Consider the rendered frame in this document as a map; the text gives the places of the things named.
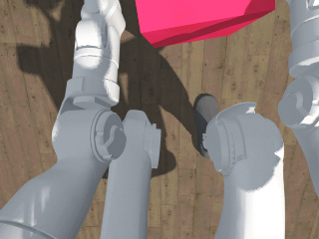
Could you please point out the robot left thigh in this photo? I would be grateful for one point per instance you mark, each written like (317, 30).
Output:
(129, 179)

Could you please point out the left robot forearm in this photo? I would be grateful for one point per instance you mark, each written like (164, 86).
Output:
(94, 83)

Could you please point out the robot right upper arm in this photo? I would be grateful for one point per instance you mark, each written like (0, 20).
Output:
(299, 110)

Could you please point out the robot thigh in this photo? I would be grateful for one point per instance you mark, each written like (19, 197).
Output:
(253, 186)
(129, 179)

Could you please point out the robot left upper arm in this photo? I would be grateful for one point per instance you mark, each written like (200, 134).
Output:
(55, 204)

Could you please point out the carton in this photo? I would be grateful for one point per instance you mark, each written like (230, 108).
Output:
(171, 22)

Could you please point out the right robot forearm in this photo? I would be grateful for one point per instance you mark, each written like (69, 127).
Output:
(304, 33)

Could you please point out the robot right thigh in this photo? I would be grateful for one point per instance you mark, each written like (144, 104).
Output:
(253, 186)

